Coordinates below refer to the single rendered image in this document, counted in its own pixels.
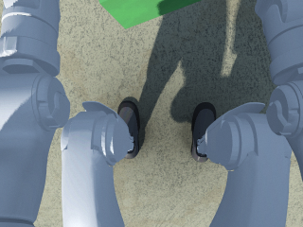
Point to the robot left upper arm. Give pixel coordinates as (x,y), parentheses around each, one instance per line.
(32,107)

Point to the robot shin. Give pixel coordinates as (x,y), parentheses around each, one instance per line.
(95,106)
(208,146)

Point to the robot right upper arm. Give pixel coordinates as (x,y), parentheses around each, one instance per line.
(285,116)

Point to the right robot forearm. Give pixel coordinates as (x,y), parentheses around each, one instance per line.
(282,25)

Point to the robot left shin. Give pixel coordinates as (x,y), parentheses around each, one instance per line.
(95,106)

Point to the left robot forearm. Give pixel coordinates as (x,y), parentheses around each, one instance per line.
(29,37)

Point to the robot right shin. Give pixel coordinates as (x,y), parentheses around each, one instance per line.
(208,146)

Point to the carton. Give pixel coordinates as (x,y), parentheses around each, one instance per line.
(134,12)

